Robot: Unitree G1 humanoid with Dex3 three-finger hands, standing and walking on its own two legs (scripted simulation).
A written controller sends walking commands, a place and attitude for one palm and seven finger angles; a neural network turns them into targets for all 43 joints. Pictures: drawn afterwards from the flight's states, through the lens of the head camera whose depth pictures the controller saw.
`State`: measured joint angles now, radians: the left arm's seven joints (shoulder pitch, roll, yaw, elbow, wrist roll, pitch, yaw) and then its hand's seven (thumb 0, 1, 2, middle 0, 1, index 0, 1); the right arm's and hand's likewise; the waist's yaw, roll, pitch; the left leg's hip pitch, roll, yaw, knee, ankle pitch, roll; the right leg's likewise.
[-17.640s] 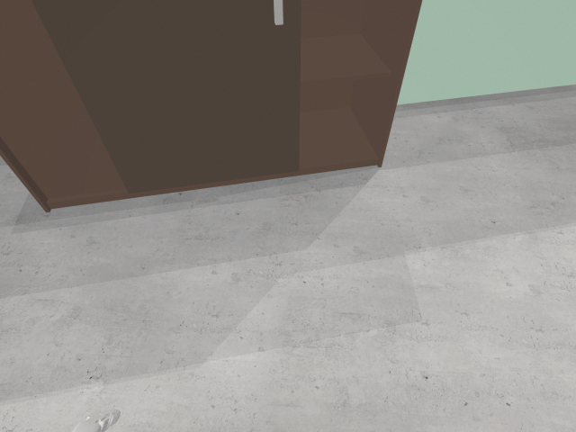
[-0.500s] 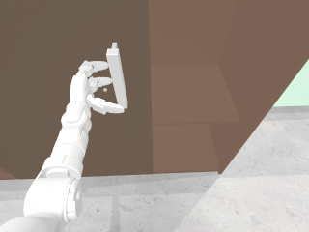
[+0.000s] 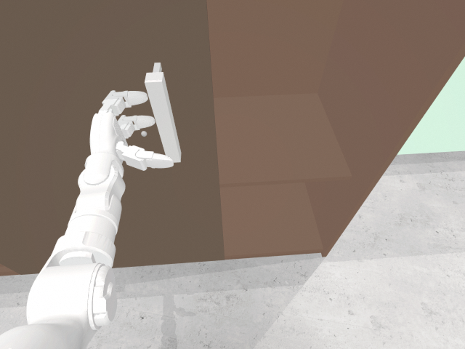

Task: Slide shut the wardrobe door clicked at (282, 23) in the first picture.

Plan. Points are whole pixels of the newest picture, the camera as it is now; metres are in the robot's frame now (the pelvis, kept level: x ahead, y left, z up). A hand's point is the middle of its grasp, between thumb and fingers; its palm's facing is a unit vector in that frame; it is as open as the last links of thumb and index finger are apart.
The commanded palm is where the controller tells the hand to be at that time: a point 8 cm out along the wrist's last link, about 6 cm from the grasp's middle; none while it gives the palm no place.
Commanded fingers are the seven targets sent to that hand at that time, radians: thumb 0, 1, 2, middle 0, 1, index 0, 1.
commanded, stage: slide the fingers in behind the handle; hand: left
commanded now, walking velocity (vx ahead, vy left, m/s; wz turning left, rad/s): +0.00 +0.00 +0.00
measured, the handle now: (166, 116) +0.51 +0.11 +0.12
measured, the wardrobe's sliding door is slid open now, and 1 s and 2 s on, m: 0.43 0.43 0.43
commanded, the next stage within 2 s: grip the handle and tug to test in 1.44 s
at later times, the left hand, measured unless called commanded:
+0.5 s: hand (159, 133) +0.46 +0.11 +0.12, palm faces +0.03 -1.00 -0.01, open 13.9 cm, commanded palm +0.43 +0.16 +0.13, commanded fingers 0.00 -0.50 0.30 -0.30 -1.20 -0.30 -1.20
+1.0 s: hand (170, 135) +0.45 +0.09 +0.13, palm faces +0.03 -1.00 +0.00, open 14.0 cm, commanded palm +0.42 +0.15 +0.13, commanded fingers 0.00 -0.50 0.30 -0.30 -1.20 -0.30 -1.20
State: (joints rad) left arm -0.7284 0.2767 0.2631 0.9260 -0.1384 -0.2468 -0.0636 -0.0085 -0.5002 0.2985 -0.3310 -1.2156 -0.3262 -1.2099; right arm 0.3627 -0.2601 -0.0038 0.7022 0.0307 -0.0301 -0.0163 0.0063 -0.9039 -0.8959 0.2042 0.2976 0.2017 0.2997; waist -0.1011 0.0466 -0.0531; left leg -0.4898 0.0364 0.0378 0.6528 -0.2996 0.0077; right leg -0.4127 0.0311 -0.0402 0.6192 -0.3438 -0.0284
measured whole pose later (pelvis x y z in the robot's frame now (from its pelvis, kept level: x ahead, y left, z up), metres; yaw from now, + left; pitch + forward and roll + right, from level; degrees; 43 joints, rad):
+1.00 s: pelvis +0.01 +0.00 +0.00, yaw +1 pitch +7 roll -1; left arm -0.68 0.15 0.14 0.79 -0.12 -0.20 0.06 -0.01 -0.50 0.30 -0.30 -1.20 -0.30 -1.20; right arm 0.32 -0.24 -0.01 0.71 0.02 -0.04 0.00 0.01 -0.90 -0.90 0.20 0.30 0.20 0.30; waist -0.08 0.05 -0.06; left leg -0.45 0.03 0.03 0.63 -0.30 0.00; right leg -0.38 0.02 -0.05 0.61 -0.35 -0.03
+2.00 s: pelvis +0.01 +0.00 +0.00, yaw +0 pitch +7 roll +0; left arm -0.64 0.15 0.16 0.75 -0.11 -0.18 0.07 0.00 0.18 0.59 -0.35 -1.28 -0.34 -1.26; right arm 0.32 -0.24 -0.01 0.69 0.02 -0.03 0.01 0.01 -0.90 -0.90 0.20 0.30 0.20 0.30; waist -0.08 0.05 -0.06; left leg -0.43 0.03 0.05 0.61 -0.30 0.00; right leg -0.36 0.03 -0.03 0.59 -0.35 -0.03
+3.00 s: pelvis +0.04 -0.01 +0.01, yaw -2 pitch +7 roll +0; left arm -0.43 0.13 0.15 0.45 -0.13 -0.06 0.07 0.01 0.68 0.71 -0.28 -1.33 -0.27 -1.33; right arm 0.32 -0.24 -0.02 0.63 0.02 0.00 0.02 0.01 -0.90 -0.90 0.20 0.30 0.20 0.30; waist -0.08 0.05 -0.08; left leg -0.34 0.04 0.08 0.55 -0.31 0.00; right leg -0.29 0.04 0.00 0.53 -0.35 -0.03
